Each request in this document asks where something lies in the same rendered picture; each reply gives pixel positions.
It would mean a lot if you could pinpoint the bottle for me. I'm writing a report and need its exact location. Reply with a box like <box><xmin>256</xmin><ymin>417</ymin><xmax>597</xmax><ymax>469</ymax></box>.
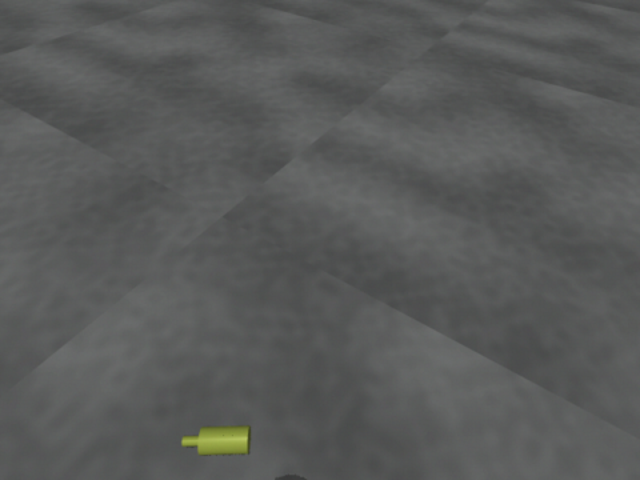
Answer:
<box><xmin>182</xmin><ymin>426</ymin><xmax>251</xmax><ymax>455</ymax></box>

